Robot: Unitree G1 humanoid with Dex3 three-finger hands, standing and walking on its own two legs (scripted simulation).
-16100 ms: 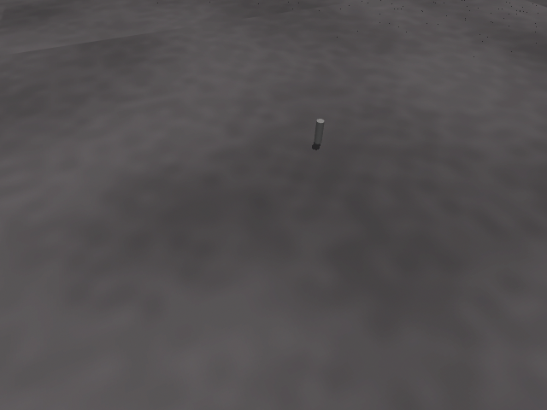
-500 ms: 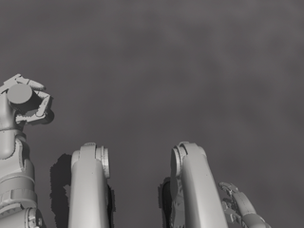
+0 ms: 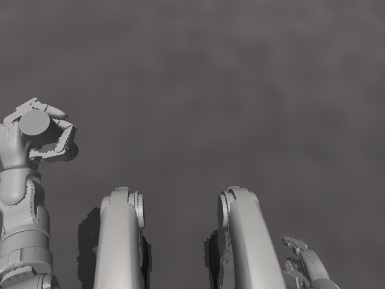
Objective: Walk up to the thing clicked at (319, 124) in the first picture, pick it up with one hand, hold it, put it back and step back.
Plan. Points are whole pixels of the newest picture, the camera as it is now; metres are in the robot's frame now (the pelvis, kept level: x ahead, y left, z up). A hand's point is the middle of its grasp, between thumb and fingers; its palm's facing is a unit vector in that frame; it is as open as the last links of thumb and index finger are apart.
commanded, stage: lift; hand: left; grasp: from the side
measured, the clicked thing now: (53, 139) +0.41 +0.28 -0.03
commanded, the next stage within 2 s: hold in 1.78 s
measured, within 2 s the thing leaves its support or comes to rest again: neither
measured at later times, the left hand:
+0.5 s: hand (12, 93) +0.39 +0.24 +0.16, palm faces +0.21 -0.98 -0.05, open 5.8 cm
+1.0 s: hand out of the picture +0.39 +0.23 +0.29, palm faces +0.22 -0.97 -0.03, open 5.8 cm
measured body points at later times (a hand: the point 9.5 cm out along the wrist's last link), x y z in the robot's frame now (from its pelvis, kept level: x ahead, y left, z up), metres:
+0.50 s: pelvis +0.03 +0.00 +0.13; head +0.19 +0.03 +0.55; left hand +0.37 +0.29 +0.16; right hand +0.22 -0.23 +0.01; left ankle +0.09 +0.14 -0.37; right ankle +0.09 -0.12 -0.37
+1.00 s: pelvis +0.06 +0.01 +0.25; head +0.15 +0.04 +0.69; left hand +0.37 +0.28 +0.29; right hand +0.22 -0.22 +0.15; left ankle +0.09 +0.14 -0.37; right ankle +0.09 -0.13 -0.37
